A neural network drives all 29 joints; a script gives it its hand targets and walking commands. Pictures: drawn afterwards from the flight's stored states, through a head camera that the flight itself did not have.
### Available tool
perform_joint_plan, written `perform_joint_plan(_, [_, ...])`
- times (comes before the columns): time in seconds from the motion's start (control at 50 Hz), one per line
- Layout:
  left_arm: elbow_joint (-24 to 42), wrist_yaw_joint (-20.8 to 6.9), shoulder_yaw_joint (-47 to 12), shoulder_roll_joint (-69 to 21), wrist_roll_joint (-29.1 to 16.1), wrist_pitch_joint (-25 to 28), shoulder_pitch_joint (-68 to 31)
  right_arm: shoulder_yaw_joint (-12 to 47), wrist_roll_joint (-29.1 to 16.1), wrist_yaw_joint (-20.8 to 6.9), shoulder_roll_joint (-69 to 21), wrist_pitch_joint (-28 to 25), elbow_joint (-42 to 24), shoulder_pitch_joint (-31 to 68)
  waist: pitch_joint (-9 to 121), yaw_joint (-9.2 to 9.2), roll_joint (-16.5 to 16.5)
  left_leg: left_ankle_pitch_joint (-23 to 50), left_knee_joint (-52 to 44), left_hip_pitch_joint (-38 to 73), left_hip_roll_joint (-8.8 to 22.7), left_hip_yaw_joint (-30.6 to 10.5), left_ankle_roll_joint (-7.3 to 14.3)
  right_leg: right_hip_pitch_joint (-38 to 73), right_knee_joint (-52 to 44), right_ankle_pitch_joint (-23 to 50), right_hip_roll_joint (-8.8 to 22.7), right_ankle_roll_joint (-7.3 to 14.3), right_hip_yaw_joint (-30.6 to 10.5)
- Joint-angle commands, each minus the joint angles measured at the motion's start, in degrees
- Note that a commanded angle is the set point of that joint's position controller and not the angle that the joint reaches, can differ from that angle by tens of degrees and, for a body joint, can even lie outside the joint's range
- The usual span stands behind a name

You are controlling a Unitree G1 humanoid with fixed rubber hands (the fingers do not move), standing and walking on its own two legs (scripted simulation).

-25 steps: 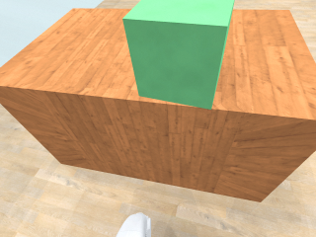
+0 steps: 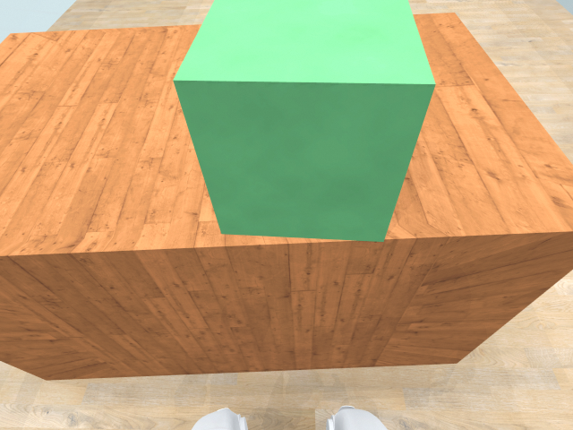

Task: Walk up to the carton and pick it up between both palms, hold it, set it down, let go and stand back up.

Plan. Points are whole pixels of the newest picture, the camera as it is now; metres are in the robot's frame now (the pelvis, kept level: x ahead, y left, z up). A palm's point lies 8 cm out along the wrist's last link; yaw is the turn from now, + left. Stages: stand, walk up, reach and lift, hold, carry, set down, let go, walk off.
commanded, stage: walk up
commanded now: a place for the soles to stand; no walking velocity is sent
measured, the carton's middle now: (305, 117) +0.52 +0.00 +0.15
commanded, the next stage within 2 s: stand in 1.12 s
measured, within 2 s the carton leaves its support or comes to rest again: neither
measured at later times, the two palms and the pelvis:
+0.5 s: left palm (139, 420) +0.16 +0.23 -0.10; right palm out of the picture +0.09 -0.21 -0.09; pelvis +0.03 +0.03 +0.03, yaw -6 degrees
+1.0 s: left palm out of the picture +0.07 +0.26 -0.10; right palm out of the picture +0.00 -0.21 -0.11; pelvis +0.02 +0.03 +0.04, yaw -9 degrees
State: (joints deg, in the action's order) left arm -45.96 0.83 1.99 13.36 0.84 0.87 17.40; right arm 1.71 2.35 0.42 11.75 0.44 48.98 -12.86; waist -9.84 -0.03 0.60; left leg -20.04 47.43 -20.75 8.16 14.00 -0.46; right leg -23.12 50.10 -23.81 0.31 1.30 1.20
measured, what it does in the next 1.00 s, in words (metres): stands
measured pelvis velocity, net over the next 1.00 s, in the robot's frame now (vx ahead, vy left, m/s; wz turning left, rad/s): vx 0.02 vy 0.03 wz -0.16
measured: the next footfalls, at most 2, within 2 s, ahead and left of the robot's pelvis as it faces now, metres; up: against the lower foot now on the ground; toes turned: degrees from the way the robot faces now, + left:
none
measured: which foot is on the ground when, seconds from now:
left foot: down 0.00-1.00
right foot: down 0.00-1.00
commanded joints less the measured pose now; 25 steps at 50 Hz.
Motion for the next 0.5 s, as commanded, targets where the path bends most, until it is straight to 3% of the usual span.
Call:
perform_joint_plan(0.0, [4.9, 0.7, 3.3, 9.8, -0.8, 1.4, 6.8, -0.5, -1.3, 0.0, 3.9, 0.9, -6.7, 4.0, 11.7, 2.75, 14.4, -17.3, 10.5, -14.2, -3.1, -5.6, 0.1, 13.0, -27.1, 24.2, 15.5, 3.5, -30.9])
perform_joint_plan(0.02, [5.0, 1.1, 4.1, 13.3, -2.6, 0.7, 4.7, -1.2, -1.9, 0.6, 6.5, 2.2, -5.9, 2.5, 10.1, 2.60, 9.0, -20.9, 13.0, -8.3, -2.8, -12.1, -0.1, 1.3, -31.9, 10.3, 18.8, 8.9, -36.4])
perform_joint_plan(0.04, [5.4, 1.4, 3.8, 12.9, -2.7, 0.4, 0.6, -2.0, -2.5, 0.9, 9.0, 2.9, -5.8, 2.8, 3.5, 1.42, 11.6, -20.2, 14.1, -5.4, -2.0, -13.3, -0.2, -6.2, -34.4, 6.1, 19.1, 10.9, -35.6])
perform_joint_plan(0.06, [5.8, 1.4, 3.4, 10.0, -1.9, 0.3, -2.5, -1.6, -2.1, 0.9, 7.3, 2.6, -5.3, 2.8, 2.6, 0.93, 11.8, -18.7, 12.6, -6.7, -1.8, -13.6, -0.3, -2.3, -31.6, 10.4, 16.8, 12.0, -30.1])
perform_joint_plan(0.08, [6.1, 1.7, 2.7, 8.4, -1.2, 0.4, -3.3, -1.1, -2.0, 1.0, 6.8, 1.8, -3.5, 1.2, 4.7, 0.62, 13.2, -16.7, 9.7, -8.7, -2.2, -13.5, 0.1, 4.0, -27.9, 19.2, 15.5, 12.3, -26.5])
perform_joint_plan(0.1, [6.4, 1.9, 2.2, 7.7, -0.6, 0.5, -4.3, -1.1, -1.7, 1.0, 6.4, 0.9, -2.5, -1.1, 9.3, -0.26, 12.6, -11.5, 6.3, -5.8, -2.3, -13.7, 0.1, 6.4, -24.1, 28.9, 13.5, 11.8, -22.8])
perform_joint_plan(0.12, [6.1, 1.6, 2.0, 6.9, 0.0, 0.5, -4.4, -0.9, -1.8, 0.9, 5.2, 0.1, -2.2, -2.7, 12.5, -0.17, 12.7, -8.0, 1.0, -2.8, -2.6, -13.0, 0.6, 8.9, -21.1, 34.8, 12.4, 10.5, -20.0])
perform_joint_plan(0.14, [6.0, 1.2, 1.8, 7.2, 0.4, 0.2, -7.0, -0.8, -1.9, 1.0, 5.2, -0.6, -1.6, -4.2, 13.3, -1.58, 13.5, -0.7, -6.5, 2.2, -3.2, -12.5, 1.0, 7.0, -17.7, 38.6, 11.2, 9.3, -17.3])
perform_joint_plan(0.16, [6.4, 0.8, 1.4, 6.2, 0.4, 0.0, -8.1, -1.0, -1.6, 0.9, 5.8, -1.2, -1.5, -4.9, 15.8, -2.59, 8.2, 11.1, -14.7, 8.0, -2.5, -12.2, 1.4, 6.7, -13.9, 38.9, 8.8, 7.6, -15.5])
perform_joint_plan(0.18, [6.2, 0.4, 0.9, 4.9, 0.2, -0.4, -8.7, -1.6, -2.0, 0.7, 7.5, -1.8, -1.8, -4.8, 17.4, -2.55, 3.5, 21.0, -18.4, 10.7, 0.8, -17.0, 2.8, 6.9, -8.9, 34.4, 5.9, 5.0, -11.7])
perform_joint_plan(0.2, [5.3, 0.2, 0.3, 2.9, -0.1, -0.6, -5.5, -2.1, -1.4, 0.7, 11.0, -2.3, -1.9, -3.9, 18.6, -0.32, -2.4, 30.4, -20.5, 12.3, 6.2, -24.4, 5.2, 6.0, -3.9, 27.2, 1.8, 2.3, -8.9])
perform_joint_plan(0.22, [4.5, 0.3, 0.4, 2.8, -0.2, -1.3, -3.4, -3.1, -1.8, 0.4, 13.6, -2.1, -3.1, -0.3, 17.3, 1.10, -4.8, 29.1, -21.3, 7.7, 10.1, -28.5, 9.0, 7.1, -4.7, 12.8, -1.5, 0.6, -5.0])
perform_joint_plan(0.24, [3.8, 0.7, 0.5, 2.8, 0.2, -1.6, -3.2, -3.2, -1.9, 0.0, 13.6, -1.8, -3.1, 3.3, 13.9, 2.30, -8.2, 23.6, -22.1, 2.9, 9.5, -27.5, 9.9, 9.7, -9.3, 9.4, -0.4, 0.5, -5.5])
perform_joint_plan(0.26, [2.7, 0.5, 1.0, 4.1, 0.7, -1.3, -3.4, -2.7, -1.7, -0.4, 12.3, -1.7, -3.8, 5.6, 13.5, 2.28, -9.1, 22.9, -20.1, 2.8, 7.2, -23.3, 8.1, 12.4, -13.3, 17.9, 1.8, 1.4, -8.3])
perform_joint_plan(0.28, [1.7, 0.1, 0.7, 5.2, 0.3, -0.9, -4.2, -2.0, -1.8, -0.5, 10.6, -1.5, -4.2, 4.3, 14.7, 1.91, -5.0, 20.6, -19.7, 2.4, 4.4, -20.6, 6.3, 14.0, -14.4, 23.8, 2.6, 1.9, -9.6])
perform_joint_plan(0.3, [1.3, -0.3, 0.8, 6.2, -0.3, -0.6, -5.4, -1.6, -2.1, -0.4, 9.4, -1.3, -4.1, 3.0, 14.6, 1.25, -4.2, 17.2, -19.5, 4.1, 2.2, -17.7, 4.4, 12.3, -14.4, 26.0, 2.8, 2.9, -10.8])
perform_joint_plan(0.32, [1.2, -0.4, 0.3, 5.3, -0.7, -0.5, -6.0, -1.1, -2.3, -0.2, 9.1, -1.2, -3.4, 1.9, 13.9, 0.84, -5.9, 17.2, -20.1, 4.9, 1.1, -17.1, 4.0, 10.7, -15.1, 25.7, 3.3, 3.3, -10.8])
perform_joint_plan(0.34, [0.2, -0.5, 0.3, 5.5, -0.7, -0.5, -6.6, -1.5, -2.4, -0.2, 9.5, -1.3, -3.0, 2.5, 12.5, 0.96, -5.1, 14.7, -21.4, 4.6, 2.5, -18.0, 4.8, 10.4, -15.6, 24.3, 2.8, 3.1, -10.6])
perform_joint_plan(0.38, [-0.4, -0.2, -0.4, 5.1, -0.6, -0.2, -6.3, -1.9, -2.3, -0.5, 10.1, -1.4, -1.9, 2.5, 13.5, 1.09, -8.6, 17.3, -22.0, 7.2, 2.5, -17.1, 5.2, 10.3, -16.1, 24.9, 3.0, 3.1, -10.2])
perform_joint_plan(0.4, [-1.4, -0.2, -0.5, 5.7, -0.3, -0.2, -6.9, -2.1, -2.3, -0.6, 10.2, -1.3, -1.8, 1.9, 13.7, 0.13, -5.3, 14.9, -22.8, 7.5, 3.0, -17.8, 5.0, 10.6, -16.5, 23.2, 2.4, 2.8, -9.7])
perform_joint_plan(0.44, [-2.7, -0.2, -0.8, 5.3, -0.7, -0.4, -7.0, -2.1, -2.6, -0.4, 10.0, -1.3, -1.9, 2.5, 12.5, 0.42, -6.5, 9.2, -24.8, 7.1, 3.2, -17.0, 5.4, 9.9, -17.5, 20.7, 2.1, 2.0, -9.1])
perform_joint_plan(0.46, [-3.2, -0.2, -0.8, 5.9, -0.8, -0.3, -8.4, -1.7, -2.4, -0.5, 9.6, -1.1, -1.2, 2.5, 10.4, 0.41, -3.7, 10.2, -25.0, 6.1, 2.8, -17.6, 5.0, 9.2, -18.2, 20.1, 2.3, 2.2, -10.0])
perform_joint_plan(0.48, [-4.0, -0.1, -0.9, 5.3, -0.4, 0.0, -7.7, -1.7, -2.3, -0.6, 9.5, -1.0, -0.5, 2.5, 10.3, 0.50, -6.0, 11.4, -24.2, 6.2, 2.4, -15.8, 4.9, 9.9, -19.2, 22.3, 2.8, 2.3, -10.1])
